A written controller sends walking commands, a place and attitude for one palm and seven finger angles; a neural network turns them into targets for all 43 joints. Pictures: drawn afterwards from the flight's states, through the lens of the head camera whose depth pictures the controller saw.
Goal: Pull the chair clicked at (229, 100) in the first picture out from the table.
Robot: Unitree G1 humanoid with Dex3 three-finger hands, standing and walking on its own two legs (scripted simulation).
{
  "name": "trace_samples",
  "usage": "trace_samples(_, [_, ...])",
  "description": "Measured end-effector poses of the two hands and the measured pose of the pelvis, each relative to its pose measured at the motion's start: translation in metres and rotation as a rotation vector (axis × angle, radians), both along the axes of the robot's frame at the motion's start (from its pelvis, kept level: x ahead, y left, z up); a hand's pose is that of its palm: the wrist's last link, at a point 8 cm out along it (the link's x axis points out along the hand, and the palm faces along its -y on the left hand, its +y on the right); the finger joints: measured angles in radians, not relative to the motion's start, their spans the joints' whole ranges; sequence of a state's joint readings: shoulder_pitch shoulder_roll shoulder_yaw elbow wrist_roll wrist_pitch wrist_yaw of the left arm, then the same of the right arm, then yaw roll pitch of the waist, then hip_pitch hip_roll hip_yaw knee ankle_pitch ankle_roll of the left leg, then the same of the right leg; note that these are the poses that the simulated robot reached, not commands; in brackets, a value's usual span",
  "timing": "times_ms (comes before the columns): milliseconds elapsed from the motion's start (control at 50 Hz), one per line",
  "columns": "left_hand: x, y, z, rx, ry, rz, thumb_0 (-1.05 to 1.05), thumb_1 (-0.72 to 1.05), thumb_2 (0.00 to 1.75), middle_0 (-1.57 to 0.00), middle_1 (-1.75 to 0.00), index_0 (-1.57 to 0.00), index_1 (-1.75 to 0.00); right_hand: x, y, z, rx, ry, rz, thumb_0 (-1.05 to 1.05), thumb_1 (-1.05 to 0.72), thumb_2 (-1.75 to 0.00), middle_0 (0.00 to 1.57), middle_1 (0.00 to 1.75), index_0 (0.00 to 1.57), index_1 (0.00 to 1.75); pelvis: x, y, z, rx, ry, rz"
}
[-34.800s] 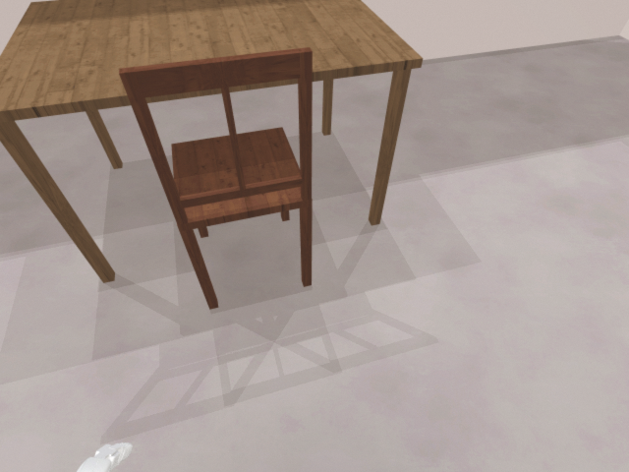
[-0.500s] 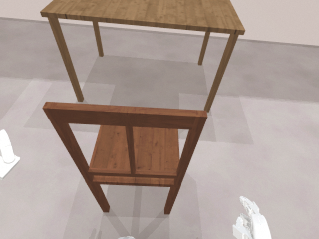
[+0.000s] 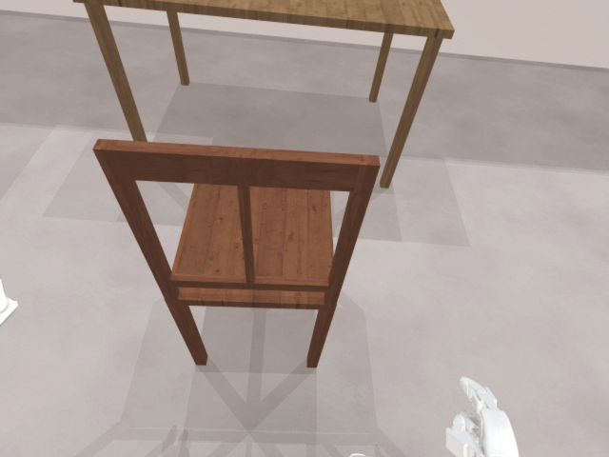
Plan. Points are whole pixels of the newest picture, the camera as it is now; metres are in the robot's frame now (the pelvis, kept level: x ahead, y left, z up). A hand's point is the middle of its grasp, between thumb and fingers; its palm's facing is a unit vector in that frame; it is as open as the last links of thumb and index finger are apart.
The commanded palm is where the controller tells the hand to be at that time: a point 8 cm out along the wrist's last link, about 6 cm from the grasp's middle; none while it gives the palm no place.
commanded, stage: stop stepping back and stand still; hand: left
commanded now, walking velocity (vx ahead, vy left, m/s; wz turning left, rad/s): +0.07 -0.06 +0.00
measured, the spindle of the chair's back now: (247, 238) +0.47 +0.12 -0.07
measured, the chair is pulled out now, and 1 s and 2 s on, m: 0.64 0.64 0.64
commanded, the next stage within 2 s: let the arm hang, fingers relaxed in 0.78 s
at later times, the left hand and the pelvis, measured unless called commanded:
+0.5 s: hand out of the picture +0.09 +0.26 +0.15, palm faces +0.48 -0.81 -0.34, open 7.4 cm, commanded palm +0.03 +0.30 +0.19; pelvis -0.11 -0.01 +0.00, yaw +1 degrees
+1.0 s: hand out of the picture +0.08 +0.24 -0.02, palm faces +0.27 -0.88 -0.38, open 7.4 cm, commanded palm none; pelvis -0.11 -0.01 -0.01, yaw +3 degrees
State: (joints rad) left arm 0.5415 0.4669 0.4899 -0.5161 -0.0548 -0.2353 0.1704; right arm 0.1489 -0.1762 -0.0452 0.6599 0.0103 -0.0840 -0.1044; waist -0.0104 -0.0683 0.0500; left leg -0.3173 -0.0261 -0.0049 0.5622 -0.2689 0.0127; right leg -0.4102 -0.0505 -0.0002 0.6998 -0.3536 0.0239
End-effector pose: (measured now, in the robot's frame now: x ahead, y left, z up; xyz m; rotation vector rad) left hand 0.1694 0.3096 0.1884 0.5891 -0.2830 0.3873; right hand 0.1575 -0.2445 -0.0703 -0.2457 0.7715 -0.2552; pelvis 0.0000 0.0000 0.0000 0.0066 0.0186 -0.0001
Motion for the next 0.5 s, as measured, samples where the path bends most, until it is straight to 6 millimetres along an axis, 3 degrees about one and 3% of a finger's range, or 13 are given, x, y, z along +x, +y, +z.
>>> trace_samples(80, [-0.022,-0.007,-0.01,-0.084,0.052,-0.005,0.01,0.89,0.9,-0.21,-0.3,-0.21,-0.3,-0.022,0.011,0.01,0.025,-0.035,0.045,0.02,-0.9,-0.9,0.2,0.3,0.2,0.3,-0.025,-0.002,0.008,-0.03,-0.011,-0.006])
trace_samples(200, [-0.069,-0.039,0.012,-0.012,0.004,-0.101,0.02,0.89,0.9,-0.21,-0.3,-0.21,-0.3,-0.057,0.014,0.008,0.075,-0.074,0.078,0.01,-0.9,-0.9,0.21,0.3,0.2,0.3,-0.056,-0.013,0.003,-0.035,-0.024,-0.015])
trace_samples(300, [-0.101,-0.03,0.021,0.046,-0.005,-0.016,0.01,0.88,0.9,-0.21,-0.3,-0.21,-0.3,-0.09,0.003,-0.003,0.097,-0.037,0.073,0.01,-0.9,-0.9,0.21,0.3,0.2,0.3,-0.078,-0.022,0.003,-0.042,-0.053,0.014])
trace_samples(380, [-0.118,-0.017,0.006,-0.046,0.011,0.064,0.01,0.88,0.9,-0.21,-0.3,-0.21,-0.3,-0.12,-0.015,-0.007,0.072,0.003,0.031,0.02,-0.9,-0.9,0.21,0.3,0.2,0.3,-0.088,-0.018,0.005,-0.007,-0.043,-0.015])
trace_samples(500, [-0.119,-0.011,-0.023,-0.167,-0.025,0.05,0.01,0.89,0.9,-0.21,-0.3,-0.21,-0.3,-0.152,-0.027,-0.002,-0.045,0.012,-0.002,0.02,-0.9,-0.9,0.21,0.3,0.2,0.3,-0.108,-0.005,-0.003,-0.027,-0.038,0.02])
